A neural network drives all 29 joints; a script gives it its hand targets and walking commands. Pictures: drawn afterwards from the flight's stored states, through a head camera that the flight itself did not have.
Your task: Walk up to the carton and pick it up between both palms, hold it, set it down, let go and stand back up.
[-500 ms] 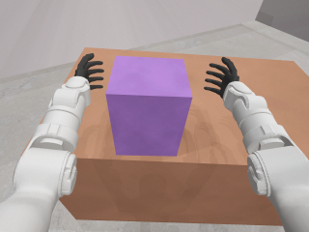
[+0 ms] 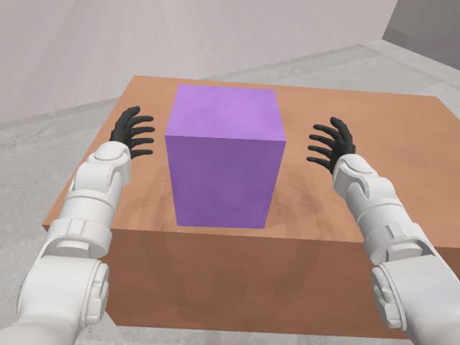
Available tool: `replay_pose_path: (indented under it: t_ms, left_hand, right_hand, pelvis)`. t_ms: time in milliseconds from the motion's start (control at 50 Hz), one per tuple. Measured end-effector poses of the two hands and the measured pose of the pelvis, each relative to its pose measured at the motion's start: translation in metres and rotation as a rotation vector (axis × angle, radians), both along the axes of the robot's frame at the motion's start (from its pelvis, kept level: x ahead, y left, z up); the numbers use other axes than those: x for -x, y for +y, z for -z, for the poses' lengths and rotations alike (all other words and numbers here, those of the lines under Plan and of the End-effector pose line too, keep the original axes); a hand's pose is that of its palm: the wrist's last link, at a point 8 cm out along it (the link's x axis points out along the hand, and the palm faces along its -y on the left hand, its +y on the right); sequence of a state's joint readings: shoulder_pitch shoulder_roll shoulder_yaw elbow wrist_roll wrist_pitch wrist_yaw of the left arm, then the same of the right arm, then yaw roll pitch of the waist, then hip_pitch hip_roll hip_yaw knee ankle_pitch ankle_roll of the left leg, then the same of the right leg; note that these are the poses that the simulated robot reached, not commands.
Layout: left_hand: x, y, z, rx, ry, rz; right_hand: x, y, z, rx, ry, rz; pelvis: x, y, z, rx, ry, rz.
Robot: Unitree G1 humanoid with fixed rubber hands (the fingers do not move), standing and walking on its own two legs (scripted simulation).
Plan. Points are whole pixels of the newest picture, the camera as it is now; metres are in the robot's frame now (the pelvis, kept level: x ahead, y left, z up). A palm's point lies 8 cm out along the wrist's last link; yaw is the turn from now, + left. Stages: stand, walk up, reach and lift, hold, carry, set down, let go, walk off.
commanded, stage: set down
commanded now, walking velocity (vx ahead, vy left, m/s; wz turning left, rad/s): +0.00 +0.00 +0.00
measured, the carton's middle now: (223, 160) +0.50 +0.05 +0.06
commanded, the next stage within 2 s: none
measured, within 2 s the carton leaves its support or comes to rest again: neither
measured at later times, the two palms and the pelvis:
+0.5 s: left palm (117, 189) +0.36 +0.23 +0.11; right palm (343, 202) +0.38 -0.18 +0.09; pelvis +0.00 +0.00 +0.00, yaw +0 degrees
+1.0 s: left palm (118, 235) +0.30 +0.22 +0.05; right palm (340, 247) +0.32 -0.17 +0.04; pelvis +0.02 -0.01 +0.00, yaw +0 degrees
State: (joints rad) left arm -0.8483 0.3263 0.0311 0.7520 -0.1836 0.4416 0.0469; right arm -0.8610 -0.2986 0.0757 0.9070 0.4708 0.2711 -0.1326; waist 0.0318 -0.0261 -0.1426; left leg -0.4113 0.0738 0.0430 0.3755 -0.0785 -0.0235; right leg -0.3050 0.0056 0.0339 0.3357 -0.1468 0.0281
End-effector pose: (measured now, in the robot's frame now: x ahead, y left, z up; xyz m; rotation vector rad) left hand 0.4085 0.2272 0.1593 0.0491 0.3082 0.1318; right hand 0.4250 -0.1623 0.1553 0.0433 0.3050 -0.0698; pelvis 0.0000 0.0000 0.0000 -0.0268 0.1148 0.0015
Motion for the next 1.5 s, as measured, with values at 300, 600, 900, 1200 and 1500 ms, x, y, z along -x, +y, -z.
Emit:
replay_pose_path:
  t_ms: [300,600,900,1200,1500]
  left_hand:
    - [0.033,0.007,0.038,-0.009,0.015,0.001]
    - [0.064,-0.005,0.064,-0.006,0.006,0.04]
    - [0.102,-0.006,0.103,0.003,0.042,0.042]
    - [0.13,-0.005,0.135,0.024,0.11,0.019]
    - [0.162,-0.006,0.17,0.051,0.241,0.0]
  right_hand:
    - [0.034,-0.01,0.04,0.046,-0.001,-0.013]
    - [0.06,-0.014,0.069,0.038,-0.033,-0.055]
    - [0.101,-0.013,0.107,0.042,0.006,-0.052]
    - [0.129,-0.019,0.132,0.048,0.063,-0.021]
    - [0.159,-0.03,0.159,0.103,0.173,-0.027]
  pelvis:
    - [0.003,0.0,0.0,-0.001,-0.03,-0.001]
    - [-0.007,-0.009,-0.002,-0.011,-0.045,-0.001]
    - [-0.015,-0.014,-0.003,-0.019,-0.063,-0.002]
    - [-0.019,-0.012,-0.003,-0.02,-0.067,-0.004]
    - [-0.02,-0.013,-0.004,-0.021,-0.09,-0.004]
